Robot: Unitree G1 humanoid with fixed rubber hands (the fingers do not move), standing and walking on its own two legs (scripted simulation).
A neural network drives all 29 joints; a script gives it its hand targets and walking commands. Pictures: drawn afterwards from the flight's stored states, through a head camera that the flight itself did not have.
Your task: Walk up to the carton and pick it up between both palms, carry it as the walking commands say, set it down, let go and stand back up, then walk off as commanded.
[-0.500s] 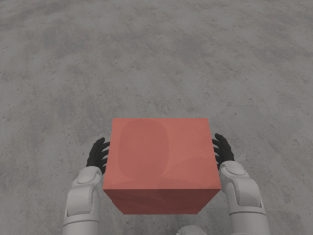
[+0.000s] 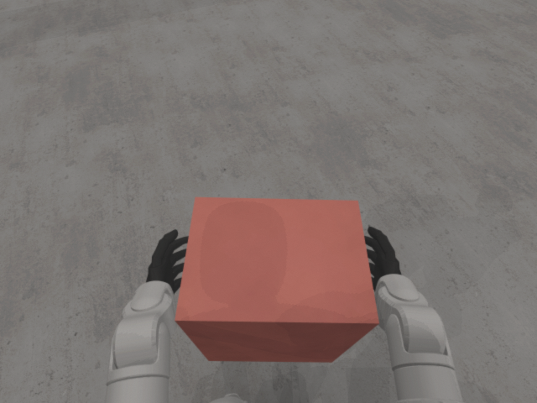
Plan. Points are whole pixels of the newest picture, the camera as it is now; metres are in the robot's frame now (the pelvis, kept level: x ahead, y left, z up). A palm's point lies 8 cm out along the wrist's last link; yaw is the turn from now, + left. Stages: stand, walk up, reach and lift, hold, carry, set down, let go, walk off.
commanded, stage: carry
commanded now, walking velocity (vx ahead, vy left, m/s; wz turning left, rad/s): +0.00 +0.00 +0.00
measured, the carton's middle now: (273, 291) +0.31 +0.01 -0.06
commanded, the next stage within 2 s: none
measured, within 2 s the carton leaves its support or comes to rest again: neither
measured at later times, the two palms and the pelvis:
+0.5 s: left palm (230, 133) +0.59 +0.08 +0.04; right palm (397, 127) +0.59 -0.25 +0.03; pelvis +0.30 -0.09 +0.02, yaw +0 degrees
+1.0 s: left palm (249, 70) +0.85 +0.05 +0.02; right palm (379, 73) +0.84 -0.28 -0.01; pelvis +0.56 -0.12 -0.02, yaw -2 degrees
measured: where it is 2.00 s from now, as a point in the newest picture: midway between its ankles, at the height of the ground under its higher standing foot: (315, 158)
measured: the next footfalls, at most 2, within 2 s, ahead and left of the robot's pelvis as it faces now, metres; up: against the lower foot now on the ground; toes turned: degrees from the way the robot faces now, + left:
right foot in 0.16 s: +0.26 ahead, -0.13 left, +0.00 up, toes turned -1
left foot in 0.54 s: +0.37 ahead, +0.04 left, +0.00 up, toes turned +1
